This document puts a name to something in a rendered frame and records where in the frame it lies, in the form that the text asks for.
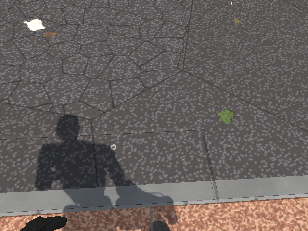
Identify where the left robot hand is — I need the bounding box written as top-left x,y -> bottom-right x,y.
19,216 -> 67,231

